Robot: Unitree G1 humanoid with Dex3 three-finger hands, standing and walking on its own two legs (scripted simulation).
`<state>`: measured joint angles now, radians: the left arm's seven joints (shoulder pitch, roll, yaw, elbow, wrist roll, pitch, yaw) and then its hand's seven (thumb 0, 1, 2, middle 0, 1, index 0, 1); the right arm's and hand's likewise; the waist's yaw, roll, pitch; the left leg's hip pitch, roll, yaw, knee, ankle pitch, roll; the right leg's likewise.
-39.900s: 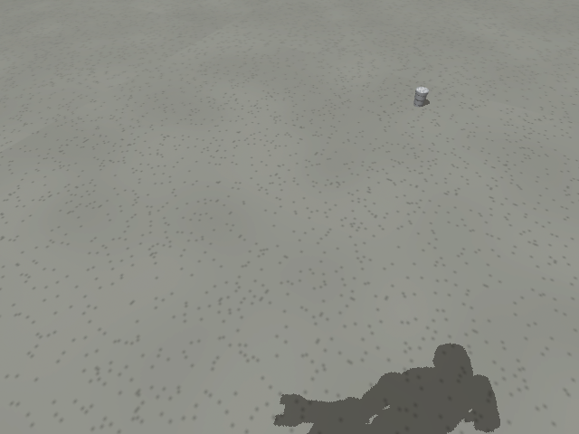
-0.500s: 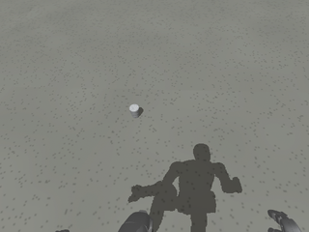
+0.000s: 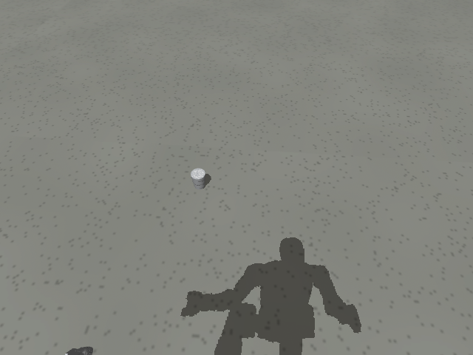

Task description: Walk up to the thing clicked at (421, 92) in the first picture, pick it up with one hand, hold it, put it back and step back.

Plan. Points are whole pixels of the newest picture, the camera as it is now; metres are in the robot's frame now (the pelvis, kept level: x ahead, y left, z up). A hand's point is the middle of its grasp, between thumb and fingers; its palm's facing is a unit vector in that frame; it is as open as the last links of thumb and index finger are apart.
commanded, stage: step back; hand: left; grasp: from above
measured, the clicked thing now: (198, 179) +1.02 +0.24 -0.72
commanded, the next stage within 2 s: stand in 0.60 s
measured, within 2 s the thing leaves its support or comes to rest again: neither
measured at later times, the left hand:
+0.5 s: hand out of the picture +0.14 +0.26 -0.15, palm faces +0.04 -0.95 -0.32, open 7.4 cm
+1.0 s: hand out of the picture +0.12 +0.25 -0.14, palm faces +0.01 -0.94 -0.33, open 7.4 cm
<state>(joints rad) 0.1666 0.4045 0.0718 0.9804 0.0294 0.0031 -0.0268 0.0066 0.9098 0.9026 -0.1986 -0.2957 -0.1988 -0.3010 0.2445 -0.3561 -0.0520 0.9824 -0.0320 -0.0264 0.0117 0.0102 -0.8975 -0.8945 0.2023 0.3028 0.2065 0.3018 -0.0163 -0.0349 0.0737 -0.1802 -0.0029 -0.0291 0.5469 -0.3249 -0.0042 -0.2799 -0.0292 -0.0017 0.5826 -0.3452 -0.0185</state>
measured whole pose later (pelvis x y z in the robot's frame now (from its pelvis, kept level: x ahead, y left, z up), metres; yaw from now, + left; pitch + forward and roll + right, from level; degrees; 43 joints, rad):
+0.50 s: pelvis +0.05 +0.00 +0.01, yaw +2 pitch -2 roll +0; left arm 0.09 0.37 0.03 1.05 0.01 -0.01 -0.01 0.01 0.91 0.90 -0.20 -0.30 -0.20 -0.30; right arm 0.10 -0.32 -0.02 1.06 -0.02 -0.02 0.00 0.01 -0.90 -0.89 0.20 0.30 0.20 0.30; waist 0.01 -0.03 0.08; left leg -0.21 0.01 -0.01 0.51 -0.27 0.00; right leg -0.18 -0.04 -0.04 0.49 -0.28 0.02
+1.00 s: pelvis +0.04 +0.00 +0.02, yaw +2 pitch -3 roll +0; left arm 0.08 0.34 0.00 1.14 0.01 -0.02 -0.01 0.00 0.91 0.90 -0.20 -0.30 -0.20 -0.30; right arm 0.06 -0.34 0.00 1.13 -0.01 -0.02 0.01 0.01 -0.90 -0.89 0.20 0.30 0.20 0.30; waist 0.00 0.00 0.07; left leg -0.10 0.01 0.00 0.32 -0.17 -0.01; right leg -0.08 -0.03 -0.04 0.32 -0.19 0.02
